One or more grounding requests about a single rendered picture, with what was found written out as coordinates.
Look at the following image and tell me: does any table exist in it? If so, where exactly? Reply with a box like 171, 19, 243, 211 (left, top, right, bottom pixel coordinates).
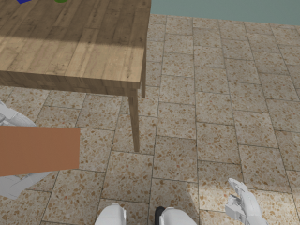
0, 0, 152, 153

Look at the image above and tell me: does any sponge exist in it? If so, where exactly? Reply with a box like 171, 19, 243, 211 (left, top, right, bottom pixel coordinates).
0, 126, 81, 177

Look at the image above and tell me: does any right robot forearm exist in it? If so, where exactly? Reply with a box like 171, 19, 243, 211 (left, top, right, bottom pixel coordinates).
245, 215, 269, 225

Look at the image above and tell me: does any robot right thigh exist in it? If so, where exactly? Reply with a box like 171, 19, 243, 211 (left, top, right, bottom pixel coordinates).
159, 209, 197, 225

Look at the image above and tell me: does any robot right shin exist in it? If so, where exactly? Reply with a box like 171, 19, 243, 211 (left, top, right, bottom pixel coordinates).
159, 207, 174, 225

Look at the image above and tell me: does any robot left hand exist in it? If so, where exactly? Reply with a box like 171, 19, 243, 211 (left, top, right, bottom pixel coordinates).
0, 99, 52, 200

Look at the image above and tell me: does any robot right hand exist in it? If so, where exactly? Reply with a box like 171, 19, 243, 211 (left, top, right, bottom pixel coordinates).
225, 178, 263, 224

